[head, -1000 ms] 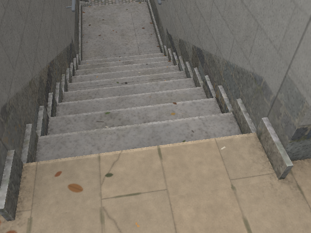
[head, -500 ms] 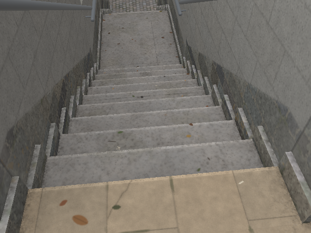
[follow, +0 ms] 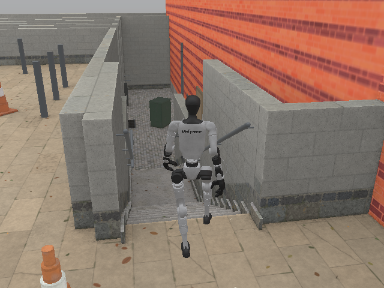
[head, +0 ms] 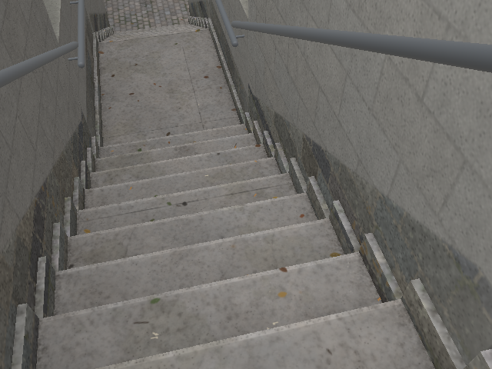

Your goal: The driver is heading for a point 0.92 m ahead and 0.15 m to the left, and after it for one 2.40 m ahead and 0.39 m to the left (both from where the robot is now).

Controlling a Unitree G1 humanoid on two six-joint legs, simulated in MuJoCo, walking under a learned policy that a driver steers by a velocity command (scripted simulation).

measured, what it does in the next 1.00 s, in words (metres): goes down: right foot, then left foot 0.15 m lower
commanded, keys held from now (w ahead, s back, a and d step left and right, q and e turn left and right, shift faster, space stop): w+shift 0.68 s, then w+q+shift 0.10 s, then q+shift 0.22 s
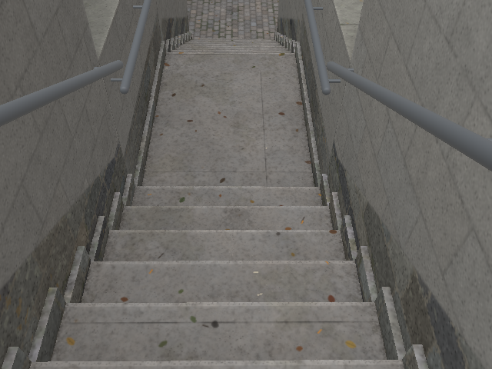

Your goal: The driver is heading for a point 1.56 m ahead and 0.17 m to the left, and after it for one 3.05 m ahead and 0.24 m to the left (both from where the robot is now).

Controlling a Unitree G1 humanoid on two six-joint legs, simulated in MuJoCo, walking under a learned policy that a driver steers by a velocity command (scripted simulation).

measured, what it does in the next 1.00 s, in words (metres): goes down, turning left: left foot 0.15 m lower, then right foot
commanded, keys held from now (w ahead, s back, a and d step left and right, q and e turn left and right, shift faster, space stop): q+shift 0.34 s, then shift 0.52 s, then e+shift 0.14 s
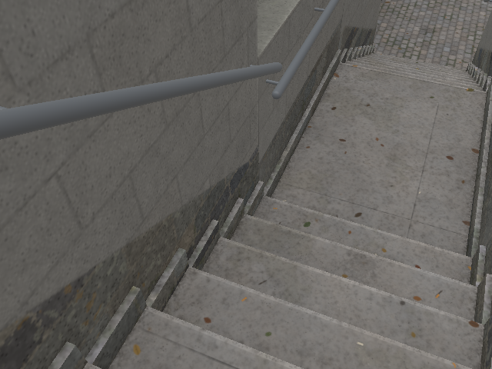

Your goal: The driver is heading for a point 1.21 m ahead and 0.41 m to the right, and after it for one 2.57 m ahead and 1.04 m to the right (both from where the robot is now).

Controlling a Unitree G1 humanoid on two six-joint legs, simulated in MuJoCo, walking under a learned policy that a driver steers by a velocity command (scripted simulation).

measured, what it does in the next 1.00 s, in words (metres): goes down, turning right: right foot 0.15 m lower, then left foot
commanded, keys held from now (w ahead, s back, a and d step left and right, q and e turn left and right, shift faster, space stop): e+shift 0.36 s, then w+e+shift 0.12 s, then w+shift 0.52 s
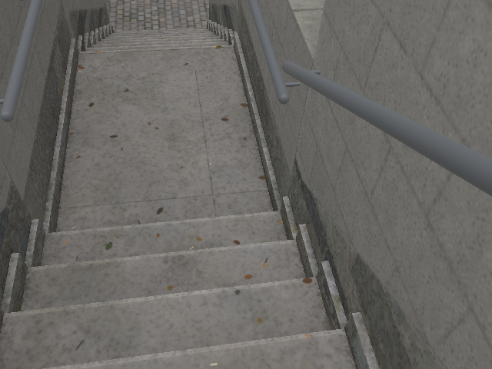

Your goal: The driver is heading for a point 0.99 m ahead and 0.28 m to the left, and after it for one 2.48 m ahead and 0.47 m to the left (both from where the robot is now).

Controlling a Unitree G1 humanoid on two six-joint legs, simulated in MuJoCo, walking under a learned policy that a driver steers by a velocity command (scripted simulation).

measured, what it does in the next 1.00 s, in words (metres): goes down, turning left: right foot 0.15 m lower, then left foot 0.15 m lower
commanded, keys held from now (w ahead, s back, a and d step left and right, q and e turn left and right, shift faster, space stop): w+shift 0.38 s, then w+q+shift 0.62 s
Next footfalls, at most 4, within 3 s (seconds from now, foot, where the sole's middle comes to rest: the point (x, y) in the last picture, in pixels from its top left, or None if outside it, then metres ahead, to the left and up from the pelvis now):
0.32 right None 0.28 -0.05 -0.90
0.66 left None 0.58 0.14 -1.05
0.94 right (222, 304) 0.88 0.03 -1.20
1.24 left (158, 268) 1.13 0.31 -1.36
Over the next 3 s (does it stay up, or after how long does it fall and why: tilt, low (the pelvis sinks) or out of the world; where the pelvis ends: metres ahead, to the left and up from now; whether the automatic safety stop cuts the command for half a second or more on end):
stays up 2.56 0.46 -0.88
